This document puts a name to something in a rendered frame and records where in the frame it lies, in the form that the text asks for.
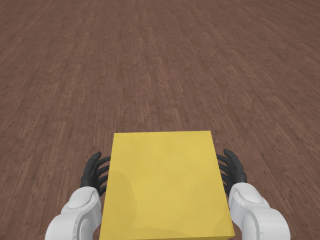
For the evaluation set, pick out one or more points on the right robot hand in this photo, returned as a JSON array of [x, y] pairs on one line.
[[234, 171]]

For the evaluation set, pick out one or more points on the robot left forearm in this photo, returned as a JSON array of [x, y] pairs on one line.
[[79, 218]]

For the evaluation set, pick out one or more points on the left robot hand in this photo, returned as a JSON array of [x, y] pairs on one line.
[[91, 173]]

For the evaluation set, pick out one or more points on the carton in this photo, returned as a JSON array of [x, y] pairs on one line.
[[165, 186]]

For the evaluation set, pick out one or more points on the robot right forearm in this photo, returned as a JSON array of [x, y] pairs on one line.
[[253, 215]]

